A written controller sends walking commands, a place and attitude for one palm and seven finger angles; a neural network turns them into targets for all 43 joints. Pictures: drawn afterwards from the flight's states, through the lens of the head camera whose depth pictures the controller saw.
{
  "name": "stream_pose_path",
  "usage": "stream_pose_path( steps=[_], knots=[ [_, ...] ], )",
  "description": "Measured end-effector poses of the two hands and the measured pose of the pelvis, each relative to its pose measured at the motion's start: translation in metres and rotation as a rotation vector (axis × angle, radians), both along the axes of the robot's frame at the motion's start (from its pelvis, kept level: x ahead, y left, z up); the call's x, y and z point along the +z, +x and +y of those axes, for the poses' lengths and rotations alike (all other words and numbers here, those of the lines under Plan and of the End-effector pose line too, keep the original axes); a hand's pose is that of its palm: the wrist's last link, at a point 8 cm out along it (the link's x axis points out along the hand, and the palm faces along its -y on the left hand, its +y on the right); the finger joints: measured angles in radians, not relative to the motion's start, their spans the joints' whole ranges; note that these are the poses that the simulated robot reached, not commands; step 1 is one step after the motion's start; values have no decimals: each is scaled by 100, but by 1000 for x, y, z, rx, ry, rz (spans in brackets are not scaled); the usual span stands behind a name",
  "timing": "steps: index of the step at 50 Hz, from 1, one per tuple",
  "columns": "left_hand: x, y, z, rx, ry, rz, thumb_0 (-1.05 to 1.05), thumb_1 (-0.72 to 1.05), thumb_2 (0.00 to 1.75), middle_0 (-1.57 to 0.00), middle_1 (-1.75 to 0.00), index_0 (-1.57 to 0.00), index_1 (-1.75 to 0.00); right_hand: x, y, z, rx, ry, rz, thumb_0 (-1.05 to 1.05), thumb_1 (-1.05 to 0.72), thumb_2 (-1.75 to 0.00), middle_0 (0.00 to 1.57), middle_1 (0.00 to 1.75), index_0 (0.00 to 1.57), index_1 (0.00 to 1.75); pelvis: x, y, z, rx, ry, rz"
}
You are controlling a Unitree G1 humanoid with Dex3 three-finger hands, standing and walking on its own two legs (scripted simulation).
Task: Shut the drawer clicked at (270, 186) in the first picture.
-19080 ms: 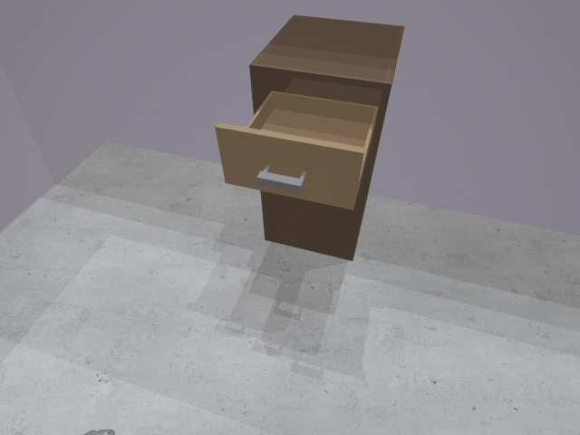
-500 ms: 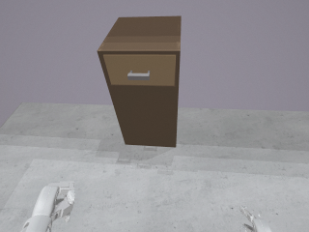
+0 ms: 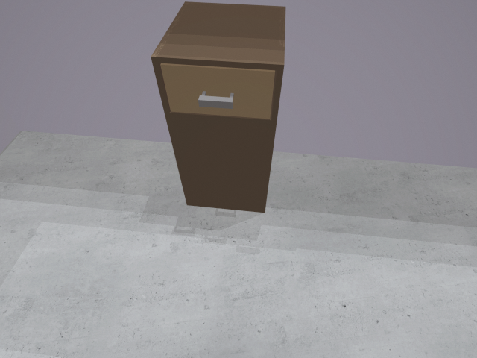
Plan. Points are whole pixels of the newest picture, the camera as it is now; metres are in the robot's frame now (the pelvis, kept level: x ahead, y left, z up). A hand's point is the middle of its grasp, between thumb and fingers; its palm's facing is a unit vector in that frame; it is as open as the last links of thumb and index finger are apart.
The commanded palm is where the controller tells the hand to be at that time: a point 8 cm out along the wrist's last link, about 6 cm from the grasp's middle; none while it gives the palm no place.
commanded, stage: let the arm hang, fingers relaxed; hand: left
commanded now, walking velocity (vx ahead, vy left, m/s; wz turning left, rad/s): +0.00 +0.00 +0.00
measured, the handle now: (217, 98) +0.86 +0.13 -0.08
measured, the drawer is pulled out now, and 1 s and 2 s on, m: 0.00 0.00 0.00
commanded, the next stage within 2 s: look to check the result in 0.46 s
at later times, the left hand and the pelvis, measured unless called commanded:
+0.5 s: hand out of the picture -0.01 +0.15 -0.18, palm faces +0.04 -0.98 -0.17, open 7.4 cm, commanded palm none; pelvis +0.01 -0.01 +0.00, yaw -1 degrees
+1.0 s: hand out of the picture -0.01 +0.14 -0.18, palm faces +0.04 -0.99 -0.17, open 7.4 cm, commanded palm none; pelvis +0.02 -0.02 +0.00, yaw -1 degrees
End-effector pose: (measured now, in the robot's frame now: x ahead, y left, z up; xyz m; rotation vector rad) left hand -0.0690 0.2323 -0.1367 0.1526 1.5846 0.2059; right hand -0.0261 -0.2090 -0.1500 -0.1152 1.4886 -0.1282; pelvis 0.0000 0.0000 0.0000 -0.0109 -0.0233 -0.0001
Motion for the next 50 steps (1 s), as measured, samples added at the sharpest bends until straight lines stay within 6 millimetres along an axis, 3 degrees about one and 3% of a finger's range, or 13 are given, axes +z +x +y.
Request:
stream_pose_path(
  steps=[7,15,37,50],
  knots=[
    [-8,28,-17,-13,-35,-90,1,91,89,-27,-38,-27,-39,-3,3,9,-17,16,-28,1,-91,-90,20,30,20,30,-1,0,0,-5,4,-6],
    [-12,59,-33,-35,-67,-165,1,91,89,-21,-32,-21,-32,-2,2,7,-42,9,-45,0,-91,-90,20,30,20,30,-1,2,-2,-12,9,-3],
    [-10,49,-36,-14,-51,-114,1,91,89,-20,-30,-20,-30,-2,11,-2,-40,5,-33,0,-91,-90,20,30,20,30,0,11,-10,-14,8,-5],
    [-10,58,-43,-15,-56,-121,0,91,89,-20,-30,-20,-30,-1,17,-9,-36,1,-30,0,-91,-90,20,30,20,30,0,16,-15,-13,11,-1]
  ],
)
